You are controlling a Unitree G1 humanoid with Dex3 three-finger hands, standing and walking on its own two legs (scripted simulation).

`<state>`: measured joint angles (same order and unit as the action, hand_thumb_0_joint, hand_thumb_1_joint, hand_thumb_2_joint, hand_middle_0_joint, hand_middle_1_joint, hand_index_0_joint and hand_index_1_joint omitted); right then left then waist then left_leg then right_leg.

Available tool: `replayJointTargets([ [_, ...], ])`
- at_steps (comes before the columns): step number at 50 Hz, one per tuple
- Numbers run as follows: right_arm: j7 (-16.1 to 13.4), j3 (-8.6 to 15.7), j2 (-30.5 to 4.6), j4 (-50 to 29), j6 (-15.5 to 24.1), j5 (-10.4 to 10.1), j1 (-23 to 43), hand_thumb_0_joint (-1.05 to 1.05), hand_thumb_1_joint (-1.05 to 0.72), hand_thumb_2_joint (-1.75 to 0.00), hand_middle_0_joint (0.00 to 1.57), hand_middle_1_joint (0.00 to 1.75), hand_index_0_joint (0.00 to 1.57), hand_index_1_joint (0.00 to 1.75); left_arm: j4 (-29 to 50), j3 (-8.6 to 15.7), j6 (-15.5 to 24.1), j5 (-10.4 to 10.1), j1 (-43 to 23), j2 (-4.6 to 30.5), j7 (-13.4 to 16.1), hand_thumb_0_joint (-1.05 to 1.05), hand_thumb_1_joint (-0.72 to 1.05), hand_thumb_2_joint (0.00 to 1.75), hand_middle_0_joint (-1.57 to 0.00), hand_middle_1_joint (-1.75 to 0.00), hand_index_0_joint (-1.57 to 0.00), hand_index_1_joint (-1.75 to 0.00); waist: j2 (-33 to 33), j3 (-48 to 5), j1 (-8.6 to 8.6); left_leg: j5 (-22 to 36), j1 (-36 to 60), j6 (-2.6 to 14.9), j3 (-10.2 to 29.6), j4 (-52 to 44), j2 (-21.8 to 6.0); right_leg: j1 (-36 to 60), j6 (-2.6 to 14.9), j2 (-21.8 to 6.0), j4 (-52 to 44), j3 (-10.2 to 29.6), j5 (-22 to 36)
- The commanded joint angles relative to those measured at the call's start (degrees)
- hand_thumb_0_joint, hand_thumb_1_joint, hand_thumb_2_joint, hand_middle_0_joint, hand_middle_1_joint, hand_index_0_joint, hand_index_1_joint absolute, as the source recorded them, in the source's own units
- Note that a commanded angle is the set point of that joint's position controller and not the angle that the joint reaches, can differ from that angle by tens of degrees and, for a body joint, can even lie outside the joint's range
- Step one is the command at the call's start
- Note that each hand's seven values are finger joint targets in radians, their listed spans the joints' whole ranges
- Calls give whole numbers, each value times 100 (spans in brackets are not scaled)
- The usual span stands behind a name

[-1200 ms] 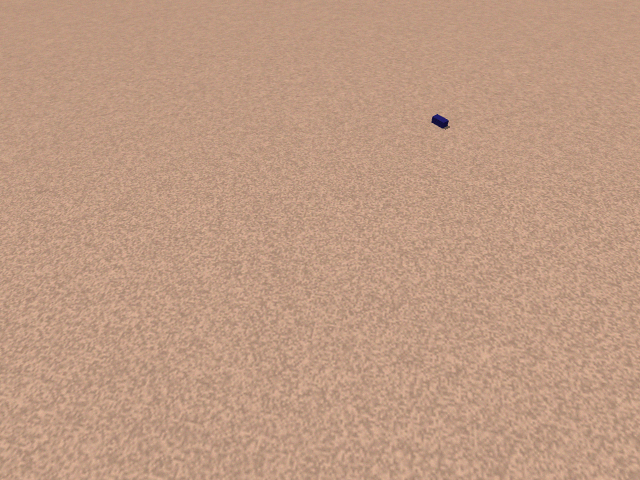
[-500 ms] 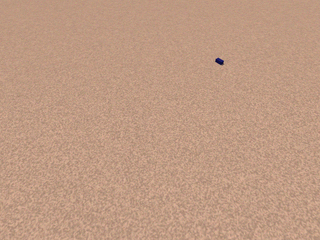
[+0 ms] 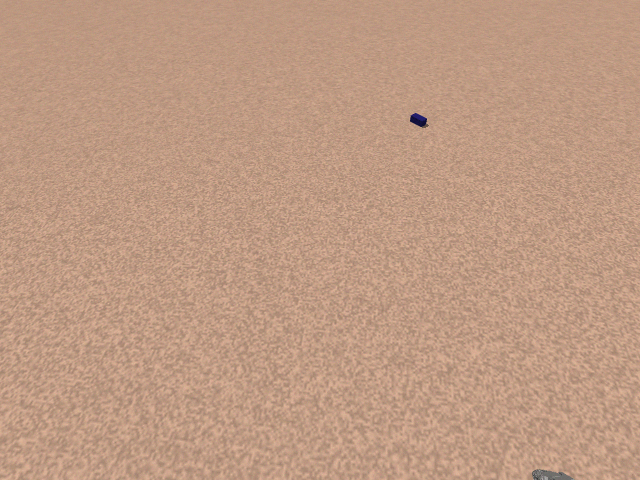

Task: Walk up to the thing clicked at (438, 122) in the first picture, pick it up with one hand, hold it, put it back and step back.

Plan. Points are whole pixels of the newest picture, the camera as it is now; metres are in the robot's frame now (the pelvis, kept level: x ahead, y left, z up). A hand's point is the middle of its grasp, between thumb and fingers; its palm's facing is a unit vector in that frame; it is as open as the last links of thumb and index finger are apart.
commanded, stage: walk up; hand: left
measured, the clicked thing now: (418, 120) +2.05 -0.51 -0.76
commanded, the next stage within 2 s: none
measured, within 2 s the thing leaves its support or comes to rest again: neither
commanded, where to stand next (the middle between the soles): +1.59 -0.40 m, yaw -50 degrees
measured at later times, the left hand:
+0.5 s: hand (246, 380) +0.29 +0.15 -0.13, palm faces -0.29 -0.88 -0.38, open 7.4 cm
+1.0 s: hand (327, 188) +0.74 +0.02 -0.12, palm faces -0.58 -0.71 -0.40, open 7.4 cm
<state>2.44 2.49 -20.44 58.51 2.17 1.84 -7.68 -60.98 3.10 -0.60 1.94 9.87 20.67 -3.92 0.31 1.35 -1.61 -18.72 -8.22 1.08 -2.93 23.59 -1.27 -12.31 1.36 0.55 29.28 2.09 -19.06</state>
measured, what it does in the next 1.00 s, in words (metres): walks ahead, turning right: right foot, then left foot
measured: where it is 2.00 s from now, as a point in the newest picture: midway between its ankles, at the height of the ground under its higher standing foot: (411, 277)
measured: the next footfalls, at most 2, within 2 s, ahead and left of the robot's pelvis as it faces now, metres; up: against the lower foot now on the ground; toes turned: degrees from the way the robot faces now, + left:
right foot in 0.26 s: +0.16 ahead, -0.22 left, +0.00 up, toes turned -19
left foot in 0.68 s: +0.52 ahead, -0.04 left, +0.00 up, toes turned -21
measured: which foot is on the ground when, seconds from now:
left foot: down 0.00-0.28, up 0.30-0.66, down 0.68-1.00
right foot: up 0.00-0.24, down 0.26-0.70, up 0.72-1.00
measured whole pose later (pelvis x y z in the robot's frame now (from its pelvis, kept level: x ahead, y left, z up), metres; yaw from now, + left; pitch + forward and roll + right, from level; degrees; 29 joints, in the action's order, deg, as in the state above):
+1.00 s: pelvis +0.48 -0.14 +0.00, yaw -33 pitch -1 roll +1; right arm 4.5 5.1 -23.8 49.8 3.6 1.9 -20.6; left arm -51.4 2.4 3.3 -0.8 9.7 25.9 -3.6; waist 0.4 3.5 5.0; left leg -17.7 -2.8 0.6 -12.1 22.0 -1.6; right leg -31.0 1.4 -4.0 42.5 -2.1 -10.8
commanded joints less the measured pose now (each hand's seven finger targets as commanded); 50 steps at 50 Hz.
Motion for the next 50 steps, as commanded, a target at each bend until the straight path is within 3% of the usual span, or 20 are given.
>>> replayJointTargets([
  [1,-126,687,-2034,-820,316,-17,-345,0,-90,-90,20,30,20,30,1182,383,252,67,-1510,1451,-123,0,90,90,-20,-30,-20,-30,-332,-81,733,-1735,1444,1375,2585,-1727,-2957,-3468,17,-914,2581,243,-621],
  [4,-82,676,-1954,-1115,369,77,562,0,-90,-90,20,30,20,30,909,463,149,-114,-386,1428,-359,0,90,90,-20,-30,-20,-30,-886,-170,-3,-1488,726,980,969,-1615,-2192,-2233,-134,-1235,1970,92,-305],
  [6,36,676,-1997,-1131,355,34,306,0,-90,-90,20,30,20,30,1114,477,209,-119,-805,1423,-439,0,90,90,-20,-30,-20,-30,-703,95,282,-1310,82,774,103,-1433,-1686,-1498,-210,-892,1483,-393,28],
  [9,124,693,-2095,-1152,312,13,442,0,-90,-90,20,30,20,30,1103,469,240,-100,-581,1348,-424,0,90,90,-20,-30,-20,-30,-751,297,115,-1486,-402,706,-266,-963,-1603,-957,-152,-692,1210,-924,428],
  [12,117,580,-1878,-1265,221,25,759,0,-90,-90,20,30,20,30,664,632,328,-38,1053,1676,-209,0,90,90,-20,-30,-20,-30,281,-291,-758,180,-1426,492,-1053,1883,-955,1232,-38,-151,574,-1191,344],
  [13,161,379,-1400,-1400,209,-28,633,0,-90,-90,20,30,20,30,533,850,391,-24,2021,2273,-45,0,90,90,-20,-30,-20,-30,2042,-493,-1221,-278,-2624,217,-1108,4199,-347,2145,351,-548,-499,326,-1331],
  [14,211,266,-1206,-1750,240,-181,785,0,-90,-90,20,30,20,30,693,865,436,-116,1899,2882,10,0,90,90,-20,-30,-20,-30,2859,-350,-942,-1652,-4085,-121,-228,4996,428,2139,1068,-2065,-2288,4211,-2360],
  [15,210,353,-1715,-1658,253,-97,1110,0,-90,-90,20,30,20,30,904,787,405,-240,1261,2808,44,0,90,90,-20,-30,-20,-30,1262,-122,-721,-1062,-3820,-177,688,5033,-361,1422,1413,-2486,-2522,4779,-3406],
  [16,259,366,-1868,-1466,245,-186,924,0,-90,-90,20,30,20,30,1097,727,401,-323,694,2525,117,0,90,90,-20,-30,-20,-30,464,65,-409,-424,-3699,-123,775,4912,-617,1379,1243,-2172,-2353,3903,-3045],
  [20,342,359,-1736,-1101,159,-146,84,0,-90,-90,20,30,20,30,1264,503,584,-275,234,2005,217,0,90,90,-20,-30,-20,-30,570,267,105,481,-2574,-111,609,3562,-809,122,752,-1253,-2089,1728,-1280],
  [26,458,411,-1617,-1556,77,-27,597,0,-90,-90,20,30,20,30,1488,504,754,-239,428,2095,186,0,90,90,-20,-30,-20,-30,476,287,61,1093,-2371,-405,324,1838,-651,-174,853,-1010,-2033,1020,-834],
  [30,454,450,-1467,-1631,175,-29,530,0,-90,-90,20,30,20,30,1504,440,766,-184,374,2058,223,0,90,90,-20,-30,-20,-30,480,50,171,1442,-1129,-263,142,1128,-558,-450,842,-1096,-1535,903,-125],
  [33,328,663,-1781,-1193,220,11,-1123,0,-90,-90,20,30,20,30,1602,342,757,-134,247,1861,277,0,90,90,-20,-30,-20,-30,-279,-618,995,573,961,27,183,854,-291,-981,567,-827,918,680,1271],
  [34,207,827,-2200,-1023,279,87,-1967,0,-90,-90,20,30,20,30,1565,194,742,-155,629,1387,281,0,90,90,-20,-30,-20,-30,-1664,-1087,1286,-1014,1856,320,1409,31,-1103,-1771,286,-207,3063,154,913],
  [35,142,865,-2472,-1158,351,60,-1847,0,-90,-90,20,30,20,30,1580,46,736,-321,842,1042,334,0,90,90,-20,-30,-20,-30,-2407,-763,1078,-1948,2046,530,3682,-1145,-2228,-3118,197,515,4097,-9,-923],
  [36,151,897,-2627,-1306,362,-157,-1129,0,-90,-90,20,30,20,30,1427,58,751,-318,1150,1416,411,0,90,90,-20,-30,-20,-30,-1792,-739,641,-2264,1363,865,4478,-1617,-2506,-3025,322,64,4710,501,-650],
  [38,132,746,-2028,-1492,361,-157,-432,0,-90,-90,20,30,20,30,1143,161,759,-365,960,1804,317,0,90,90,-20,-30,-20,-30,-868,-227,368,-1421,409,667,2529,-1219,-1909,-2538,239,-463,4057,423,289],
  [40,114,632,-1662,-1401,407,-125,-619,0,-90,-90,20,30,20,30,1028,259,698,-367,810,1773,222,0,90,90,-20,-30,-20,-30,-949,-152,404,33,220,606,1364,-1046,-1476,-2209,128,-570,3388,269,458],
  [46,100,640,-1732,-1449,407,-42,-814,0,-90,-90,20,30,20,30,1429,158,554,-297,-114,1364,101,0,90,90,-20,-30,-20,-30,-837,83,496,1677,735,1034,404,-1098,-1663,-2409,-47,-658,1666,-121,519],
  [50,141,635,-1742,-1552,291,-17,-777,0,-90,-90,20,30,20,30,1431,208,563,-271,-437,1270,59,0,90,90,-20,-30,-20,-30,-663,67,493,1627,115,704,-261,-787,-1296,-1050,112,-363,610,-734,1377],
])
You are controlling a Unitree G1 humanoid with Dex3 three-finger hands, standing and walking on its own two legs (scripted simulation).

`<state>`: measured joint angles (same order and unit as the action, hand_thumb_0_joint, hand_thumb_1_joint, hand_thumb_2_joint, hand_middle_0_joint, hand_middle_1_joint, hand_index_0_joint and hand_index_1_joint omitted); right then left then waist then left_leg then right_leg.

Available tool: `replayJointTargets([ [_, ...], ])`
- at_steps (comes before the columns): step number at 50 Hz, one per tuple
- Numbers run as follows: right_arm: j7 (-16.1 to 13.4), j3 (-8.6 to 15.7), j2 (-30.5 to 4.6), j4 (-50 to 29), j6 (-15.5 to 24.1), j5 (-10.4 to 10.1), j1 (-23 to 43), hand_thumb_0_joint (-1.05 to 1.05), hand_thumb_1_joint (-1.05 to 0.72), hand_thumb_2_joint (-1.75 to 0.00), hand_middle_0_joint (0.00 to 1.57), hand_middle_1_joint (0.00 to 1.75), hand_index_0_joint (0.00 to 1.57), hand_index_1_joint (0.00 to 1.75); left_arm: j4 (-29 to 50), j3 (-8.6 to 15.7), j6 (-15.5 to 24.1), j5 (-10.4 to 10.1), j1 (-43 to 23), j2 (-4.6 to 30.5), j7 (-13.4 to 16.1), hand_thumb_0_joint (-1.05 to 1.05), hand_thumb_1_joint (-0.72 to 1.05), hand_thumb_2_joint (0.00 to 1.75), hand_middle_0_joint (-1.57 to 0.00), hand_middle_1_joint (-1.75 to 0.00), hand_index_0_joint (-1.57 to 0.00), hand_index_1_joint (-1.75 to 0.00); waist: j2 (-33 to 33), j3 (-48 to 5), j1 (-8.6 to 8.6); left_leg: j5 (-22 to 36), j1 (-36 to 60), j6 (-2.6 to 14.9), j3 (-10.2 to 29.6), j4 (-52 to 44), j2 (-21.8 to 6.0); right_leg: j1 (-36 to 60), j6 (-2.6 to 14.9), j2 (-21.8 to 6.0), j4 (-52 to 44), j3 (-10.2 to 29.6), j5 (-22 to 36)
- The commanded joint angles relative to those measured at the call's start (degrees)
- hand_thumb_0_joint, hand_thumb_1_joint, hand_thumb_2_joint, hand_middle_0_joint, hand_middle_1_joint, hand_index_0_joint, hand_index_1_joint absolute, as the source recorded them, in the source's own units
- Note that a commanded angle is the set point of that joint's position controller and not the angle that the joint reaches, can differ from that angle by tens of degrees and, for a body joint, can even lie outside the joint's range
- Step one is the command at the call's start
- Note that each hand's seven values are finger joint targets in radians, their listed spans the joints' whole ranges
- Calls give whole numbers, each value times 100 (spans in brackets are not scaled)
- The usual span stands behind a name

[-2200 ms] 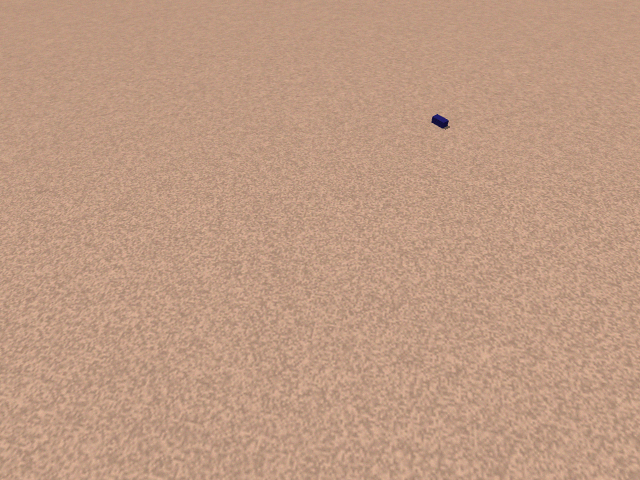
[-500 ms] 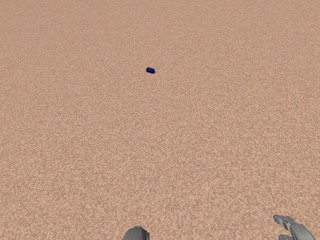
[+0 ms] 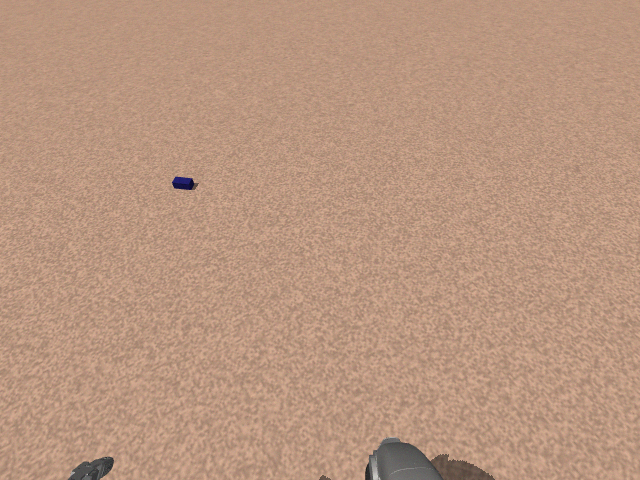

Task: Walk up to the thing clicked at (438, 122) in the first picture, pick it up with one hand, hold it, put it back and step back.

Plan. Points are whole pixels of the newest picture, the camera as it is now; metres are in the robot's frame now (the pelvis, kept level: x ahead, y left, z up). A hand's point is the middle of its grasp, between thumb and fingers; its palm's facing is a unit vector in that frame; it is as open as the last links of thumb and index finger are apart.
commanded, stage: walk up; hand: left
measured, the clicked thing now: (183, 183) +1.52 +0.54 -0.76
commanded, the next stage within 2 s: none
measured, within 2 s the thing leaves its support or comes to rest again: neither
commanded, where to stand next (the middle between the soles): +1.08 +0.39 m, yaw -17 degrees
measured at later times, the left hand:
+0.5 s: hand (96, 399) +0.30 +0.35 -0.14, palm faces -0.11 -0.88 -0.45, open 7.4 cm
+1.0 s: hand (116, 237) +0.63 +0.39 -0.13, palm faces -0.19 -0.84 -0.50, open 7.4 cm
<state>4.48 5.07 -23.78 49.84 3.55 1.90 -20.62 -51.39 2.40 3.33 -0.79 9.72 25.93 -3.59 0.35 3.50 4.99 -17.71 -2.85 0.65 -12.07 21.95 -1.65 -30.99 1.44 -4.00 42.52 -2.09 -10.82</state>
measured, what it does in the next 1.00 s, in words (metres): walks ahead: right foot, then left foot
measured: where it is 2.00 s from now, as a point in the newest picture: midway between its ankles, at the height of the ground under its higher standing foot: (226, 297)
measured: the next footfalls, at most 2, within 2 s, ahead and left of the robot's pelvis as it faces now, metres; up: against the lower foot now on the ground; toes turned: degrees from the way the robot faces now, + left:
right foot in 0.10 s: +0.24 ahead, -0.11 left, +0.00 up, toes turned -7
left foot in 0.56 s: +0.46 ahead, +0.22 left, +0.00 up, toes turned -2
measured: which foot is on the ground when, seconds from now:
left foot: down 0.00-0.12, up 0.14-0.54, down 0.56-0.94, up 0.96-1.00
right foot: up 0.00-0.08, down 0.10-0.58, up 0.60-0.90, down 0.92-1.00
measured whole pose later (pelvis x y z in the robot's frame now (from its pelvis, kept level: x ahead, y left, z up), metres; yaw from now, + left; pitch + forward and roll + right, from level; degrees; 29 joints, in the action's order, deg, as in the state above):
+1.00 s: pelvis +0.48 +0.12 -0.03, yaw -12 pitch -3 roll -1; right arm 5.2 4.5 -24.6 48.7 -2.3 2.6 -18.6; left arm -50.9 2.6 6.4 0.5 13.9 23.6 0.9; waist -5.6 3.9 1.9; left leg -28.7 -16.7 1.6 -3.0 56.5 -1.3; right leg -23.1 3.2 -1.1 38.7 -6.2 -12.9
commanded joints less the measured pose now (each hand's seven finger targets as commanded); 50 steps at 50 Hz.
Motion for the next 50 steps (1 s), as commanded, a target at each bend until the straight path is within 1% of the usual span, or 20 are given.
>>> replayJointTargets([
  [1,-70,373,-1424,-687,120,-18,468,0,-90,-90,20,30,20,30,443,299,165,-7,-410,770,40,0,90,90,-20,-30,-20,-30,-630,-126,-181,1456,-552,726,628,-476,-1281,1085,139,117,-744,-360,527],
  [4,-87,252,-1211,-813,69,-23,580,0,-90,-90,20,30,20,30,73,496,198,25,848,1045,163,0,90,90,-20,-30,-20,-30,181,-805,-948,1973,-1205,550,204,1629,-803,3191,340,279,-1171,-297,333],
  [5,-80,152,-945,-843,63,-18,222,0,-90,-90,20,30,20,30,-47,676,237,83,1553,1484,253,0,90,90,-20,-30,-20,-30,994,-1258,-1217,1124,-2081,387,211,3128,-359,4244,488,-304,-1617,824,-789],
  [6,-82,69,-785,-898,33,-63,-134,0,-90,-90,20,30,20,30,92,778,260,81,1731,2013,346,0,90,90,-20,-30,-20,-30,1685,-1417,-1118,-1268,-3342,107,594,4332,178,4822,1029,-1922,-2218,3688,-1109],
  [7,-115,229,-1421,-786,-48,-62,126,0,-90,-90,20,30,20,30,184,750,228,-13,1376,2031,379,0,90,90,-20,-30,-20,-30,817,-1270,-1090,-1294,-3649,77,1523,4901,-65,4298,1508,-2044,-2587,4503,-1985],
  [12,-53,239,-1239,-423,-163,-41,56,0,-90,-90,20,30,20,30,459,531,359,-47,526,1362,413,0,90,90,-20,-30,-20,-30,490,-244,-408,2,-2885,-21,1628,4153,-614,2067,973,-978,-2667,1836,-52],
  [18,189,336,-1187,-694,-265,81,874,0,-90,-90,20,30,20,30,518,588,512,95,695,1576,432,0,90,90,-20,-30,-20,-30,553,-8,-534,515,-2919,-214,1378,2879,-823,1281,1114,-932,-2885,1463,-1429],
  [23,311,371,-1134,-829,-143,75,1458,0,-90,-90,20,30,20,30,444,597,534,125,820,1728,467,0,90,90,-20,-30,-20,-30,498,-46,-597,866,-2361,-98,1274,1823,-738,1278,1002,-956,-2435,1267,-1095],
  [27,208,616,-1517,-332,-85,102,-64,0,-90,-90,20,30,20,30,455,438,439,176,629,1414,509,0,90,90,-20,-30,-20,-30,-430,-817,339,309,318,207,942,1021,-212,449,505,-536,46,601,469],
  [28,120,762,-1920,-238,-40,173,-608,0,-90,-90,20,30,20,30,414,253,423,101,1055,886,496,0,90,90,-20,-30,-20,-30,-1841,-1070,537,-897,985,471,2206,105,-1035,-278,200,136,1889,103,-114],
  [29,54,782,-2294,-460,-18,76,-324,0,-90,-90,20,30,20,30,432,178,400,-22,1178,762,551,0,90,90,-20,-30,-20,-30,-2344,-869,344,-1051,1245,897,4354,-767,-2167,-1550,101,851,2616,83,-1917],
  [30,36,800,-2240,-491,-65,-67,-42,0,-90,-90,20,30,20,30,296,242,372,21,922,1160,631,0,90,90,-20,-30,-20,-30,-1565,-686,193,-1423,389,1247,4411,-786,-2272,-1339,207,336,3075,600,-1800],
  [34,-39,476,-1554,-683,-33,-104,707,0,-90,-90,20,30,20,30,-185,303,348,-53,1313,1278,478,0,90,90,-20,-30,-20,-30,-1146,-184,-342,-69,-625,1088,2142,-461,-1422,-460,95,-182,1857,460,-916],
  [39,8,407,-1522,-786,-70,30,571,0,-90,-90,20,30,20,30,68,296,315,28,727,1037,410,0,90,90,-20,-30,-20,-30,-1098,-46,-213,629,-779,1509,1819,-537,-1565,56,-54,-169,343,-105,-798],
  [44,43,271,-1272,-1009,-199,10,1002,0,-90,-90,20,30,20,30,-89,447,356,60,1249,1073,455,0,90,90,-20,-30,-20,-30,-383,-289,-754,306,-1948,973,1047,568,-1022,2383,80,234,-994,-353,488],
  [45,56,202,-1116,-1045,-190,12,1011,0,-90,-90,20,30,20,30,-190,565,360,95,1692,1307,516,0,90,90,-20,-30,-20,-30,41,-575,-1054,484,-2449,760,823,1414,-756,3289,177,198,-1061,-139,195],
  [46,49,124,-872,-1078,-192,10,784,0,-90,-90,20,30,20,30,-196,710,379,166,2121,1701,594,0,90,90,-20,-30,-20,-30,999,-769,-1276,-88,-3176,461,496,2911,-237,3876,464,-623,-1838,1284,-1279],
  [47,43,91,-816,-1069,-243,8,390,0,-90,-90,20,30,20,30,62,734,411,166,2046,2070,661,0,90,90,-20,-30,-20,-30,1342,-941,-1055,-1434,-3766,139,980,4137,201,3985,970,-2142,-2767,3944,-2030],
  [48,-8,289,-1443,-969,-361,86,565,0,-90,-90,20,30,20,30,150,672,354,82,1548,2071,687,0,90,90,-20,-30,-20,-30,416,-637,-924,-1389,-3864,80,1663,4545,-184,3200,1574,-2421,-2860,4417,-2961],
  [50,-16,328,-1493,-798,-377,40,643,0,-90,-90,20,30,20,30,291,616,365,54,1057,1818,691,0,90,90,-20,-30,-20,-30,195,-122,-781,-815,-3989,11,1854,4594,-508,2637,1469,-1921,-2821,3253,-2600],
])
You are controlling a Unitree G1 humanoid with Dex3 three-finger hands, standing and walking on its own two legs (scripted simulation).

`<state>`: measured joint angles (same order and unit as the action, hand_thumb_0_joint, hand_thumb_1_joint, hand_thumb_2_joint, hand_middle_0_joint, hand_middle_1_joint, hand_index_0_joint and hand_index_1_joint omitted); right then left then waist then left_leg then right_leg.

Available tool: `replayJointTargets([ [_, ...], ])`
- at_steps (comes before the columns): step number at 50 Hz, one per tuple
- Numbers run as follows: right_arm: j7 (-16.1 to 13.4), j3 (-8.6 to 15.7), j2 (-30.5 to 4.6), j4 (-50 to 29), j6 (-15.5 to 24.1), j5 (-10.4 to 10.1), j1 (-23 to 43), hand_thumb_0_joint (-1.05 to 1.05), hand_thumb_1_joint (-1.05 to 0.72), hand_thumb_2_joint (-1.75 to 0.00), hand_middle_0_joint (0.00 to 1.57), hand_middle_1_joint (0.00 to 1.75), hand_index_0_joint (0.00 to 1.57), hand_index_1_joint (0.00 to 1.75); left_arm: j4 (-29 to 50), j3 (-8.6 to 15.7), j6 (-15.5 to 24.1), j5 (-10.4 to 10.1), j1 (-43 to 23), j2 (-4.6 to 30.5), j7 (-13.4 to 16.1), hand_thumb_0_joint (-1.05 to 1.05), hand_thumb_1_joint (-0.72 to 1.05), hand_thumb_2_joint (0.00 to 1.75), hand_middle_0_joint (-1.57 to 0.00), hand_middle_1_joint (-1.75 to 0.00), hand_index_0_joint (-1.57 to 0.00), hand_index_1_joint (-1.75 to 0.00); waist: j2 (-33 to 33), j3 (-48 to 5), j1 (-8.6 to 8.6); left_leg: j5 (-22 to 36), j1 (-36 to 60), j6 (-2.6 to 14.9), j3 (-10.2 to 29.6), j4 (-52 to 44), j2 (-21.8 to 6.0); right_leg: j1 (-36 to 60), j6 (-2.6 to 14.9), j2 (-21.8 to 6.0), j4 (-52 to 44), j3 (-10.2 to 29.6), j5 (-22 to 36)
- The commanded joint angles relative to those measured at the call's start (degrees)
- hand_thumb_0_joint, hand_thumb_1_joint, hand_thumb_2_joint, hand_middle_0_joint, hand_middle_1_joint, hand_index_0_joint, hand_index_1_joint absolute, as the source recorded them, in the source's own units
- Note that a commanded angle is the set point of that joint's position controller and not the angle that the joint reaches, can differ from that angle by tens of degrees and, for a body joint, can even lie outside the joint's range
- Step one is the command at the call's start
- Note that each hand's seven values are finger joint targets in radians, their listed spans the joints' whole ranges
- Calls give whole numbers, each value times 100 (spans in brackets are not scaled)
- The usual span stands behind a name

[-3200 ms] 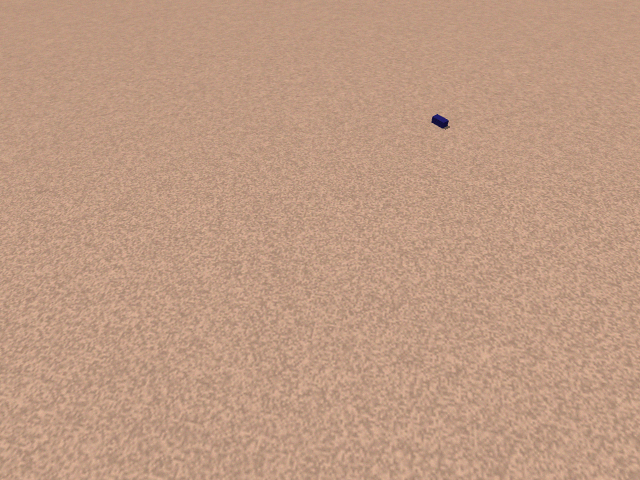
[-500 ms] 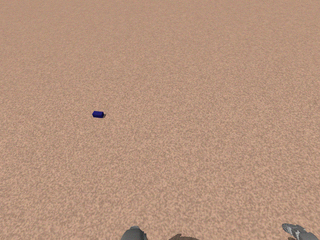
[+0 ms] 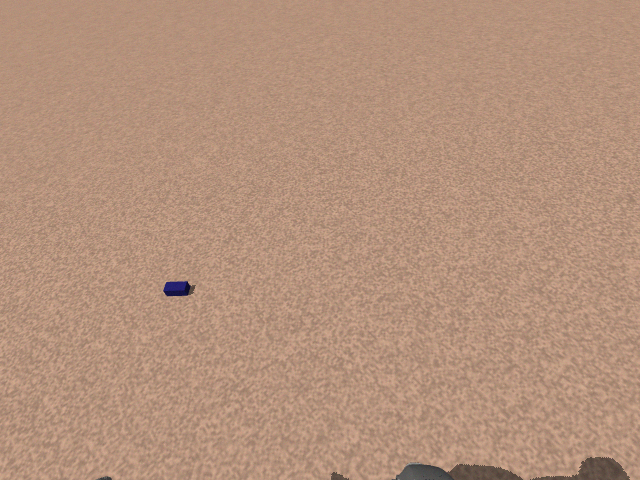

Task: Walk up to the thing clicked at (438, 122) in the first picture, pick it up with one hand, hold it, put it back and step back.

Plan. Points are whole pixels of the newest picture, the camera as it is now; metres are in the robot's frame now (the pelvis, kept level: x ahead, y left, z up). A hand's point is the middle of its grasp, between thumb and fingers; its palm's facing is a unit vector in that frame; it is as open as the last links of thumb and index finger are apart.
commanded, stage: walk up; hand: left
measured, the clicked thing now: (177, 288) +0.94 +0.62 -0.73
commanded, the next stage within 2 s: none
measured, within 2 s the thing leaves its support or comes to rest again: neither
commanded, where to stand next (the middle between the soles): +0.54 +0.38 m, yaw -6 degrees
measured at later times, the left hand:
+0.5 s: hand (42, 449) +0.23 +0.45 -0.13, palm faces -0.09 -0.88 -0.48, open 7.4 cm
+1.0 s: hand out of the picture +0.34 +0.60 -0.11, palm faces -0.06 -0.82 -0.57, open 7.4 cm
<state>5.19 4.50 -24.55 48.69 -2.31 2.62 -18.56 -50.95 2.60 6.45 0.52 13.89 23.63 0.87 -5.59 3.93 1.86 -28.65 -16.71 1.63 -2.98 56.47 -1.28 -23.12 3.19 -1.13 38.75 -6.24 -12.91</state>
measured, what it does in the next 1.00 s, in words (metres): walks ahead: left foot, then right foot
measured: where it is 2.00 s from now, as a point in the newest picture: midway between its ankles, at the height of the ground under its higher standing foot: (209, 398)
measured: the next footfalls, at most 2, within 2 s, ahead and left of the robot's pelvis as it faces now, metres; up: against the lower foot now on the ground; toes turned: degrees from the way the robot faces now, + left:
left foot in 0.32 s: +0.24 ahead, +0.27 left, +0.00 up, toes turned +5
right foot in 0.66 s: +0.35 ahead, +0.07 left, +0.00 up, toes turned -10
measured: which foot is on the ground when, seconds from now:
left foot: up 0.00-0.30, down 0.32-0.66, up 0.68-1.00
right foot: down 0.00-0.34, up 0.36-0.64, down 0.66-1.00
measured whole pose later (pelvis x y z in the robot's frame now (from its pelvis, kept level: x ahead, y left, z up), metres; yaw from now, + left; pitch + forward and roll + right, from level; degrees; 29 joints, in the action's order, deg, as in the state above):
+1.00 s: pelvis +0.30 +0.28 -0.01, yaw -3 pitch -2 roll -2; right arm 6.6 7.3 -28.2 45.8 -3.5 2.9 -13.4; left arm -51.3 3.5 5.7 1.9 20.6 27.0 2.3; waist -6.0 3.7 -1.7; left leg -22.1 -29.2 0.0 1.3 50.3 -8.9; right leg -20.3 -0.1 -8.2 43.2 -2.5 -21.6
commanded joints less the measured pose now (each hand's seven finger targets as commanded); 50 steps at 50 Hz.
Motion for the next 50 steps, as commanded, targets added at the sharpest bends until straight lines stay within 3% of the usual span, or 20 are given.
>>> replayJointTargets([
  [1,-84,381,-1395,-558,222,-31,249,0,-90,-90,20,30,20,30,280,558,61,-69,528,1893,238,0,90,90,-20,-30,-20,-30,824,-124,-366,473,-2421,-110,913,937,-646,1609,1121,-1980,-2308,3084,-1925],
  [5,43,431,-1222,-415,170,15,90,0,-90,-90,20,30,20,30,316,562,122,7,367,1905,174,0,90,90,-20,-30,-20,-30,1308,-134,-191,837,-1707,-193,610,139,-738,753,930,-1542,-2048,1765,-993],
  [11,190,537,-1195,-583,172,31,702,0,-90,-90,20,30,20,30,322,619,144,89,338,2183,187,0,90,90,-20,-30,-20,-30,1459,-47,-227,1204,-1126,-143,204,-879,-734,20,866,-1428,-1841,1434,-1633],
  [15,109,713,-1337,-128,232,57,-605,0,-90,-90,20,30,20,30,321,482,17,138,-185,1863,219,0,90,90,-20,-30,-20,-30,529,-539,676,843,1127,-25,-243,-1824,-246,-1076,445,-1015,134,715,-1455],
  [16,25,825,-1734,-32,285,131,-1120,0,-90,-90,20,30,20,30,290,300,-26,108,180,1279,201,0,90,90,-20,-30,-20,-30,-1076,-626,888,-377,1572,164,888,-3011,-653,-1522,131,-375,2235,236,-968],
  [17,-46,856,-2230,-298,354,73,-781,0,-90,-90,20,30,20,30,407,176,-35,-55,202,1004,248,0,90,90,-20,-30,-20,-30,-1981,-308,717,-1025,1471,547,3382,-4294,-1907,-2773,-113,460,3190,373,-1996],
  [18,-72,894,-2452,-371,345,-82,-335,0,-90,-90,20,30,20,30,269,224,-38,-49,119,1405,334,0,90,90,-20,-30,-20,-30,-1414,-172,456,-1424,836,1065,3954,-4604,-2254,-2508,50,-21,3612,941,-1850],
  [20,-152,670,-1781,-546,365,-82,180,0,-90,-90,20,30,20,30,-69,288,-5,-153,400,1628,257,0,90,90,-20,-30,-20,-30,-376,26,137,-480,594,953,2337,-3897,-1672,-2237,-15,-285,3238,1045,-1057],
  [23,-157,523,-1555,-562,409,-88,365,0,-90,-90,20,30,20,30,-350,290,-3,-139,739,1524,175,0,90,90,-20,-30,-20,-30,-789,-28,-25,1046,426,1115,1299,-3573,-1373,-1409,-156,-505,2014,571,-927],
  [25,-139,477,-1455,-630,386,-18,225,0,-90,-90,20,30,20,30,-223,279,14,-115,510,1372,153,0,90,90,-20,-30,-20,-30,-689,-30,45,1918,379,1377,1140,-3525,-1486,-1028,-231,-455,1363,240,-1021],
  [28,-114,438,-1448,-775,341,9,393,0,-90,-90,20,30,20,30,-113,324,20,-111,557,1322,145,0,90,90,-20,-30,-20,-30,-481,-112,-80,1666,-24,1349,924,-3424,-1462,-178,-134,-313,604,152,-523],
  [31,-71,302,-1118,-1054,251,-3,790,0,-90,-90,20,30,20,30,-360,546,47,-67,1619,1601,237,0,90,90,-20,-30,-20,-30,496,-622,-784,1351,-1355,776,92,-1724,-769,2327,-39,-150,-639,297,304],
  [32,-74,214,-825,-1105,262,-53,536,0,-90,-90,20,30,20,30,-350,706,63,38,2043,2022,322,0,90,90,-20,-30,-20,-30,1528,-833,-1027,749,-2142,382,-269,-157,-229,2981,258,-965,-1447,1804,-1053],
  [33,-93,194,-769,-1068,204,-33,171,0,-90,-90,20,30,20,30,-38,683,91,80,1762,2315,372,0,90,90,-20,-30,-20,-30,1563,-860,-699,-297,-2667,97,307,977,105,2875,813,-2412,-2239,4269,-1865],
  [34,-154,381,-1331,-1006,100,27,248,0,-90,-90,20,30,20,30,115,649,49,-18,1267,2345,420,0,90,90,-20,-30,-20,-30,736,-698,-583,-334,-2738,18,868,1351,-223,2253,1388,-2820,-2439,4828,-2754],
  [35,-168,440,-1464,-926,51,44,346,0,-90,-90,20,30,20,30,196,644,54,-52,916,2295,425,0,90,90,-20,-30,-20,-30,611,-249,-474,-167,-2758,-68,1017,1444,-545,1636,1493,-2717,-2385,4386,-2991],
  [38,-111,465,-1431,-574,46,21,-37,0,-90,-90,20,30,20,30,292,554,76,-15,575,1916,377,0,90,90,-20,-30,-20,-30,935,5,-199,520,-2235,-140,947,1135,-660,804,967,-1888,-2028,2612,-1861],
  [40,-53,477,-1309,-507,12,23,-94,0,-90,-90,20,30,20,30,289,565,108,33,608,1902,343,0,90,90,-20,-30,-20,-30,1157,-88,-168,746,-1953,-181,772,932,-637,566,926,-1658,-1834,2004,-1291],
  [48,103,584,-1283,-698,34,9,480,0,-90,-90,20,30,20,30,336,695,60,113,555,2317,316,0,90,90,-20,-30,-20,-30,1474,-213,-236,563,-980,-155,7,-648,-541,-103,869,-1432,-1269,1461,-1872],
  [50,66,639,-1296,-486,63,11,-259,0,-90,-90,20,30,20,30,383,642,-17,130,103,2248,326,0,90,90,-20,-30,-20,-30,1174,-427,336,693,254,-83,-278,-1290,-305,-810,626,-1253,-392,1049,-1872],
])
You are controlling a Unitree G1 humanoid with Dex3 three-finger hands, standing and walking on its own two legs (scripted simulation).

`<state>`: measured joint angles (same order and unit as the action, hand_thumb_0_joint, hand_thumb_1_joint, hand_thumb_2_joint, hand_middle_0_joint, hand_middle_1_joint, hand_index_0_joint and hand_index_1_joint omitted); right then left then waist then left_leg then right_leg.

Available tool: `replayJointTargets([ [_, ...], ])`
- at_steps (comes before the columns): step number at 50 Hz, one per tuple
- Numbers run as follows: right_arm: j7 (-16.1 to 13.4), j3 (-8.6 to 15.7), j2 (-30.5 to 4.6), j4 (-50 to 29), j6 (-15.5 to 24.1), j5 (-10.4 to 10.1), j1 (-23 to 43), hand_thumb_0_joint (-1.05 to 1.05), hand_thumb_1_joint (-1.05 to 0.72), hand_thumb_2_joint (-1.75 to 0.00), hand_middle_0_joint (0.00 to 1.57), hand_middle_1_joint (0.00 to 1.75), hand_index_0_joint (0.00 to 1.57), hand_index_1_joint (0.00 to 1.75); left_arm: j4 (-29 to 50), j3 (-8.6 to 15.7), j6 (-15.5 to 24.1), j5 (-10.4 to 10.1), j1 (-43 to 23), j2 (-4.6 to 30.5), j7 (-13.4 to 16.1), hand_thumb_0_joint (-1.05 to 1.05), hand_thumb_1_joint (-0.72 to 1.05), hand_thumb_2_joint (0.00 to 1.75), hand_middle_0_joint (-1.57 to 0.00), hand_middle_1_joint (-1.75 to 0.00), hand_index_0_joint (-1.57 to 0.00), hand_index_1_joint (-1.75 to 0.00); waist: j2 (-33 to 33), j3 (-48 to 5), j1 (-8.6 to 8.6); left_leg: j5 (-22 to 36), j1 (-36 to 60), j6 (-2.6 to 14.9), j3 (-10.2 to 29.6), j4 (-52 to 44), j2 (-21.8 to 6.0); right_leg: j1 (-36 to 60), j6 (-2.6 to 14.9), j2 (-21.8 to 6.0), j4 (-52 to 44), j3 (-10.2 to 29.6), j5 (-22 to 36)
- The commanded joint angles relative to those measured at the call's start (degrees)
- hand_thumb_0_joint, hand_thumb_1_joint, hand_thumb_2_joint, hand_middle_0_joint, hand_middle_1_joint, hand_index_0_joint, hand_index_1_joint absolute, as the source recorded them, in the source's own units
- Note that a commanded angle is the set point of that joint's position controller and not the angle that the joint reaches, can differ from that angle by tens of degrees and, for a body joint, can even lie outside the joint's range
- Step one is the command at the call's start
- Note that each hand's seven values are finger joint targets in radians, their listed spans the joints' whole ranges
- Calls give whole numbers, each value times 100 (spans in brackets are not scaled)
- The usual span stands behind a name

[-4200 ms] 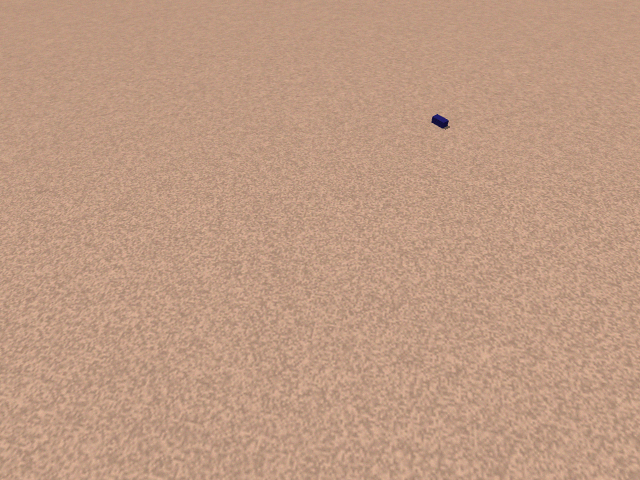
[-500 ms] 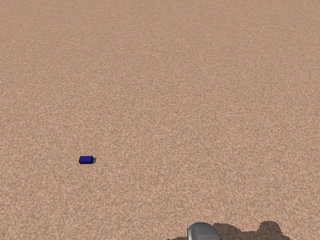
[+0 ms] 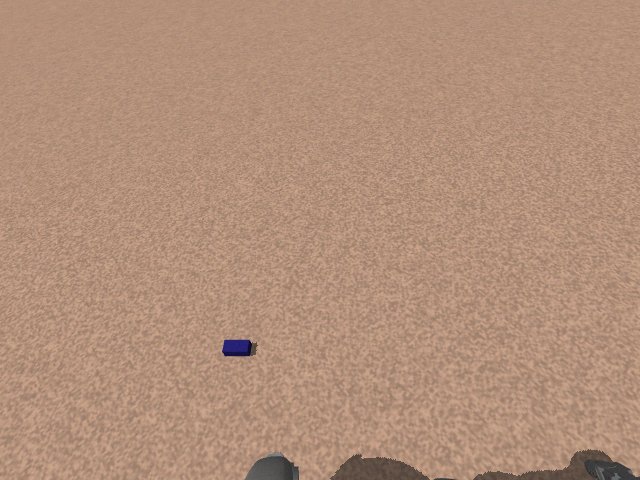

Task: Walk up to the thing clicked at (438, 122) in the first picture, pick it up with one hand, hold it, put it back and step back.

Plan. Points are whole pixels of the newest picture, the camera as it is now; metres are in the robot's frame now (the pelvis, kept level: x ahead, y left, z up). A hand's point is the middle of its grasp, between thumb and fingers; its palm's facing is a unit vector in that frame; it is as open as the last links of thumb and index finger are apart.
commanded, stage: walk up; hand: left
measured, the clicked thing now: (237, 348) +0.61 +0.38 -0.72
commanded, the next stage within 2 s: none
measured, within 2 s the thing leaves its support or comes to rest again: neither
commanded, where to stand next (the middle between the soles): +0.23 +0.12 m, yaw -2 degrees
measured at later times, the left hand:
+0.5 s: hand (81, 428) +0.22 +0.39 -0.11, palm faces -0.04 -0.88 -0.48, open 7.4 cm
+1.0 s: hand (81, 410) +0.25 +0.43 -0.14, palm faces -0.08 -0.93 -0.37, open 7.4 cm
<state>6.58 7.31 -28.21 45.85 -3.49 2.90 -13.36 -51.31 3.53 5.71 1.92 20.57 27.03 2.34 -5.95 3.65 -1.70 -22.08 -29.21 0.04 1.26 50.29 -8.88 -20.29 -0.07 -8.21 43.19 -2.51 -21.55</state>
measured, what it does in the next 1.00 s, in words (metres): walks ahead: left foot, then right foot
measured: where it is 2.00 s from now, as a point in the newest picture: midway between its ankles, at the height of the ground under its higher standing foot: outside the picture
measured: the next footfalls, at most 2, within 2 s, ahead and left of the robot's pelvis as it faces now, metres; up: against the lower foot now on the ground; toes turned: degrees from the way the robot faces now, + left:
left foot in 0.02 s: +0.11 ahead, +0.19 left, +0.00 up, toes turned +5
right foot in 0.36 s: +0.20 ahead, +0.04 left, +0.00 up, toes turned -5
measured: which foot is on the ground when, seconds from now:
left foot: up 0.00-0.00, down 0.02-0.38, up 0.40-0.62, down 0.64-1.00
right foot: down 0.00-0.04, up 0.06-0.34, down 0.36-1.00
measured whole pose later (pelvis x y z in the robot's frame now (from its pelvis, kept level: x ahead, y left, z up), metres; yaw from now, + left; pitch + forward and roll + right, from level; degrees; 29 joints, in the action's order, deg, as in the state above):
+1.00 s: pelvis +0.17 +0.16 +0.01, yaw -3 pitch -1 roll +0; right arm -1.4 1.4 -23.4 55.0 2.0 0.0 -8.2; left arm -56.7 2.2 -1.3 0.9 9.6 23.1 -1.3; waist 0.9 6.0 -0.7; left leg -17.6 -22.6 -2.3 -1.5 41.5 -4.2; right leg -18.9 -0.2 -1.7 43.2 -1.2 -23.1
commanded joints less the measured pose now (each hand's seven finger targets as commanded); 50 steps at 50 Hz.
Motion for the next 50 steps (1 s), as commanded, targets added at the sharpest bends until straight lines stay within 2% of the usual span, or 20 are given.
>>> replayJointTargets([
  [1,-141,424,-1026,-7,228,31,-1328,0,-90,-90,20,30,20,30,375,406,-5,30,-411,1475,185,0,90,90,-20,-30,-20,-30,380,-676,964,-416,2390,157,-599,-1181,724,-1537,734,-208,541,194,-636],
  [2,-213,519,-1495,8,279,124,-1674,0,-90,-90,20,30,20,30,385,192,-42,-28,-212,751,175,0,90,90,-20,-30,-20,-30,-1461,-387,1128,-1807,2513,378,1460,-2611,-277,-2609,344,620,2533,-220,-962],
  [3,-253,562,-2058,-248,336,-52,-1203,0,-90,-90,20,30,20,30,518,185,-27,-133,-638,963,268,0,90,90,-20,-30,-20,-30,-1780,-79,995,-2293,2016,1027,3734,-3816,-1321,-3268,292,854,3113,45,-1375],
  [7,-397,269,-1337,-414,437,-123,-391,0,-90,-90,20,30,20,30,-124,265,97,-271,-86,1342,140,0,90,90,-20,-30,-20,-30,-553,180,330,-201,1626,1330,1865,-2654,-726,-2439,268,107,2539,296,-342],
  [12,-359,147,-1191,-472,477,-62,-541,0,-90,-90,20,30,20,30,36,258,100,-227,-166,1056,9,0,90,90,-20,-30,-20,-30,-509,67,378,1508,1445,1612,1195,-2604,-766,-1211,209,314,901,-148,-305],
  [16,-395,-20,-915,-643,415,-160,-138,0,-90,-90,20,30,20,30,23,285,107,-174,328,830,58,0,90,90,-20,-30,-20,-30,107,-321,-146,2587,723,1122,262,-1507,-278,889,287,780,-741,-361,1150],
  [17,-421,-130,-647,-657,456,-262,-228,0,-90,-90,20,30,20,30,29,371,120,-130,616,1057,121,0,90,90,-20,-30,-20,-30,558,-641,-400,2946,520,743,-48,-580,43,1667,400,622,-1271,70,1356],
  [18,-456,-226,-361,-719,488,-334,-410,0,-90,-90,20,30,20,30,85,522,138,-68,930,1533,183,0,90,90,-20,-30,-20,-30,1656,-1038,-564,1681,-257,334,-350,870,556,2338,760,-649,-1735,2037,1412],
  [19,-489,-173,-541,-682,428,-306,-697,0,-90,-90,20,30,20,30,303,525,115,-116,704,1805,161,0,90,90,-20,-30,-20,-30,1600,-1026,-294,-957,-1019,202,-95,1453,1003,2526,1473,-1709,-2313,3940,467],
  [20,-558,5,-999,-557,314,-217,-567,0,-90,-90,20,30,20,30,355,489,64,-216,404,1770,146,0,90,90,-20,-30,-20,-30,931,-881,-213,-1293,-938,230,286,2101,722,1974,1877,-1944,-2412,4018,-368],
  [23,-547,1,-937,-278,315,-200,-609,0,-90,-90,20,30,20,30,539,357,38,-155,-217,1318,103,0,90,90,-20,-30,-20,-30,870,-10,62,-543,-974,152,488,1626,419,912,1435,-1111,-2322,2393,-455],
  [26,-525,-89,-640,97,363,-246,-953,0,-90,-90,20,30,20,30,615,278,2,-56,-622,1129,-20,0,90,90,-20,-30,-20,-30,1476,-111,253,-256,286,52,-90,389,488,-116,1231,-610,-1897,1083,924],
  [30,-624,-102,-543,448,524,-264,-916,0,-90,-90,20,30,20,30,510,164,-247,-119,-1072,934,-120,0,90,90,-20,-30,-20,-30,1430,-454,409,1156,1786,0,-660,-1314,855,-806,831,-88,-624,402,758],
  [32,-742,-53,-937,407,609,-156,-700,0,-90,-90,20,30,20,30,486,21,-422,-187,-929,466,-147,0,90,90,-20,-30,-20,-30,347,-259,363,556,1758,230,653,-2162,78,-1425,457,384,315,192,-59],
  [33,-769,-39,-1429,211,654,-169,-330,0,-90,-90,20,30,20,30,401,40,-501,-226,-676,486,-132,0,90,90,-20,-30,-20,-30,-314,-258,196,-408,839,939,2712,-3026,-1178,-1032,183,750,915,293,-741],
  [34,-772,1,-1581,189,624,-220,116,0,-90,-90,20,30,20,30,171,168,-548,-187,-823,918,-107,0,90,90,-20,-30,-20,-30,-58,-74,248,-896,82,1401,2930,-3161,-1380,-453,165,506,1319,439,-1021],
  [36,-819,-90,-1315,225,658,-171,457,0,-90,-90,20,30,20,30,2,182,-564,-182,-678,827,-146,0,90,90,-20,-30,-20,-30,-91,-135,58,-431,618,1126,2027,-2712,-853,-722,188,461,1125,534,-723],
  [43,-879,-195,-1142,420,639,-238,456,0,-90,-90,20,30,20,30,-275,251,-513,-51,-566,765,-233,0,90,90,-20,-30,-20,-30,-434,-601,-51,2042,1014,757,1027,-1580,-582,384,271,552,-906,302,263],
  [45,-909,-272,-776,440,644,-348,521,0,-90,-90,20,30,20,30,-158,317,-490,-44,-1099,1283,-245,0,90,90,-20,-30,-20,-30,991,-654,214,1161,868,198,-32,-959,465,260,700,-113,-1125,1417,1612],
  [50,-918,-261,-980,740,718,-285,437,0,-90,-90,20,30,20,30,-180,157,-563,-118,-1136,857,-266,0,90,90,-20,-30,-20,-30,471,-1066,179,2030,1619,682,731,-1674,-304,302,319,302,-360,601,1826],
])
